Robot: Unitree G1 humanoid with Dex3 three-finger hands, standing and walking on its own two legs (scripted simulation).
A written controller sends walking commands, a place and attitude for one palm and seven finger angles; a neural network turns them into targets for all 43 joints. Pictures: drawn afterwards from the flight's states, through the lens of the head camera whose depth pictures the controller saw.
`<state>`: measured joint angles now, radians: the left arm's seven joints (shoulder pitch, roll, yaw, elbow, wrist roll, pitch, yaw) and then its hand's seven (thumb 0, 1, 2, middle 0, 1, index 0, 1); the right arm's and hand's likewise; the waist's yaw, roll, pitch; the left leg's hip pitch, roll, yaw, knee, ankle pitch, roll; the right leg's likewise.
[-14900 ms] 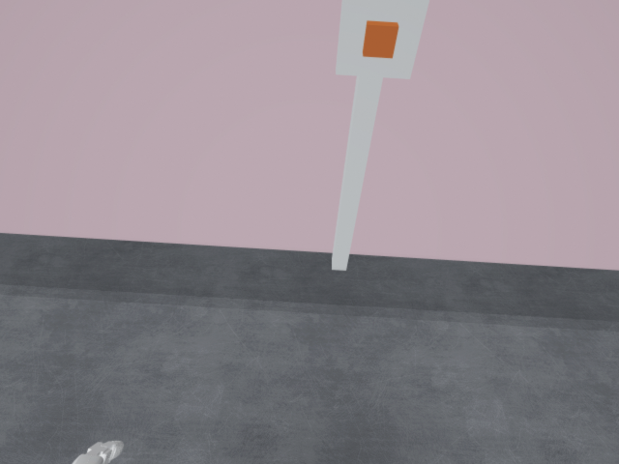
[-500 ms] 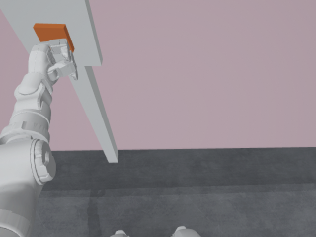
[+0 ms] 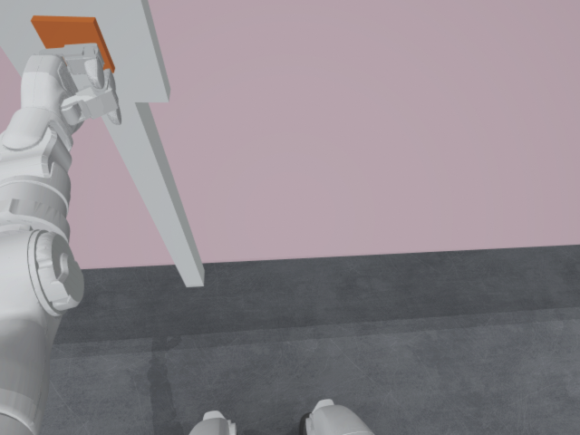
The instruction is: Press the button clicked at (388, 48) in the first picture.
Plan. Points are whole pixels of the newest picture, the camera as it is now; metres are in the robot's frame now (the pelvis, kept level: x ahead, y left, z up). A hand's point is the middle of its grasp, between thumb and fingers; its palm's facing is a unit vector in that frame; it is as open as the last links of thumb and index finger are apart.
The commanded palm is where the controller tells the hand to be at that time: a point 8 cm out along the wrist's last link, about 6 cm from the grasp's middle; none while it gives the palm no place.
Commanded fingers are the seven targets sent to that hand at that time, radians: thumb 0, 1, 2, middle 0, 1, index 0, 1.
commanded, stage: pull the fist back off the button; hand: left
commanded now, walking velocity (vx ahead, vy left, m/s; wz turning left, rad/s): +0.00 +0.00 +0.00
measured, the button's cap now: (78, 41) +0.59 +0.20 +0.18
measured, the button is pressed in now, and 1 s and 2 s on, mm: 12 0 0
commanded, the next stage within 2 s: draw the hand back to the body in 1.02 s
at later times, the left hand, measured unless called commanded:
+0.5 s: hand (105, 104) +0.51 +0.17 +0.15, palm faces -0.03 -1.00 +0.01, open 3.0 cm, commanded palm +0.47 +0.23 +0.15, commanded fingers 0.00 0.90 0.90 -1.30 -1.50 -1.30 -1.50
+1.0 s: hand (83, 158) +0.42 +0.19 +0.15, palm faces -0.03 -1.00 +0.01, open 3.1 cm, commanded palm +0.41 +0.23 +0.15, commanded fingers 0.00 0.90 0.90 -1.30 -1.50 -1.30 -1.50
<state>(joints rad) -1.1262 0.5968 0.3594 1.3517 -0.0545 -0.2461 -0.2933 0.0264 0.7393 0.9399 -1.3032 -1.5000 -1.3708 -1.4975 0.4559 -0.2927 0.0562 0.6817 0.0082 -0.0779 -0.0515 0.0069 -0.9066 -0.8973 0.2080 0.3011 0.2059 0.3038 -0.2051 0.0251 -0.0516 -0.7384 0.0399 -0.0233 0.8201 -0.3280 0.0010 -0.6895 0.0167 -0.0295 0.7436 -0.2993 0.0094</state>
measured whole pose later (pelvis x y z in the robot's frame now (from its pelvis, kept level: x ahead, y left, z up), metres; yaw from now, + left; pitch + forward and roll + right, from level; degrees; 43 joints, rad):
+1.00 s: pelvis +0.04 -0.01 +0.02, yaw +1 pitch +5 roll -1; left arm -0.48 0.34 0.26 0.61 -0.23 -0.08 -0.30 0.01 0.90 0.90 -1.31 -1.50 -1.30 -1.50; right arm 0.28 -0.28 0.04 0.57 0.06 -0.04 -0.06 0.01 -0.91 -0.90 0.21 0.30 0.20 0.30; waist -0.02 0.04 -0.07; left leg -0.43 0.03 -0.02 0.71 -0.36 -0.01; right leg -0.40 0.00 -0.03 0.67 -0.35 0.00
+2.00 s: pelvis +0.02 -0.01 +0.04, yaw +1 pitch -6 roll +0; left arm 0.20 0.28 0.21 -0.21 -0.06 -0.07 0.09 0.02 0.89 0.90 -1.31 -1.50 -1.30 -1.50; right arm 0.18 -0.22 0.06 0.65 0.00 -0.11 -0.10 0.01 -0.91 -0.90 0.21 0.30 0.21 0.30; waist 0.06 0.06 0.04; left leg -0.12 0.02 -0.01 0.44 -0.22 -0.01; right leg -0.10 0.00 -0.03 0.42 -0.23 0.00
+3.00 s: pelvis +0.02 +0.01 +0.04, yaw +0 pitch +0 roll -1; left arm 0.60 0.36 0.33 -0.53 -0.04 -0.14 0.10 0.01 0.89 0.90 -1.31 -1.50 -1.30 -1.50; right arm 0.18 -0.24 0.00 0.56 0.00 0.01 -0.08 0.01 -0.91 -0.90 0.21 0.30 0.21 0.30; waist 0.00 0.04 0.03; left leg -0.24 0.01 0.01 0.47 -0.22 0.01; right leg -0.21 -0.01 0.00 0.40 -0.19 0.03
